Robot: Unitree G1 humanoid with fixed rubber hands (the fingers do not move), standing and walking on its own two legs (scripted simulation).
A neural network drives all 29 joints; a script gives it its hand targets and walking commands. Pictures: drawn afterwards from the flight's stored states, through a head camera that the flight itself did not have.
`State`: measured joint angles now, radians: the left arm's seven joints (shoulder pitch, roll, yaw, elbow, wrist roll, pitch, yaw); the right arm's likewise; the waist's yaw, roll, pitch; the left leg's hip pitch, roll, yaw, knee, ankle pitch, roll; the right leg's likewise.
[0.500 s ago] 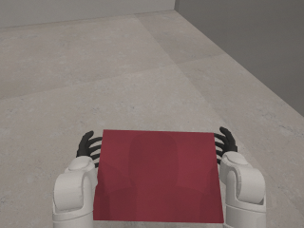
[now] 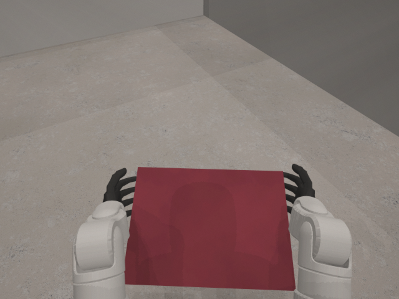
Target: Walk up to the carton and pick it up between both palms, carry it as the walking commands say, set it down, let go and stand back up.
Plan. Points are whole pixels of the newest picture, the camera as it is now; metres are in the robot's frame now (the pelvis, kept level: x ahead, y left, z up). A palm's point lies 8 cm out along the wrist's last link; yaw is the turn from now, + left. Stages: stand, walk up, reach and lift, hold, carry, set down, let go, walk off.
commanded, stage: carry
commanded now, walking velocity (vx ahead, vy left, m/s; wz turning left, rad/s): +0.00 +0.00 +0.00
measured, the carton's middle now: (207, 228) +0.28 -0.01 -0.01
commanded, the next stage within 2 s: none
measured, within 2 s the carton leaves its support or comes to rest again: neither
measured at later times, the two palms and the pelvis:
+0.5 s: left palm out of the picture +0.12 +0.17 +0.09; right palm out of the picture +0.11 -0.17 +0.09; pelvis -0.14 +0.01 +0.00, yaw +0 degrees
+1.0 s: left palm out of the picture +0.10 +0.16 +0.08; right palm out of the picture +0.09 -0.18 +0.08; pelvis -0.17 +0.00 +0.00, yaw -2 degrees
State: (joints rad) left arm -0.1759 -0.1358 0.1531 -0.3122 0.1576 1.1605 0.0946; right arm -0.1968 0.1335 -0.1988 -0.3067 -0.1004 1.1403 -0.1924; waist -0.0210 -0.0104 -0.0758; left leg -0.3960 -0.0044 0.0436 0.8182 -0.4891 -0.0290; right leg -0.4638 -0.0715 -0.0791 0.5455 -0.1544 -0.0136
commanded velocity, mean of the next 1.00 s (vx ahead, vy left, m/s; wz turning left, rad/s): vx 0.00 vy -0.01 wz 0.02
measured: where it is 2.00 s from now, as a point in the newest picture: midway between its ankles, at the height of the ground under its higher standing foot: outside the picture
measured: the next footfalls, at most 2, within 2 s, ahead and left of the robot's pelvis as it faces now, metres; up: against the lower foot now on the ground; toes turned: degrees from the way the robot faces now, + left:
left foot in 0.04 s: -0.02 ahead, +0.12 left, +0.00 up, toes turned +4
right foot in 0.36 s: -0.11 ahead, -0.12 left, +0.00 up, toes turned -9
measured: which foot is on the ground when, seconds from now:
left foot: up 0.00-0.02, down 0.04-1.00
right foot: down 0.00-0.06, up 0.08-0.34, down 0.36-1.00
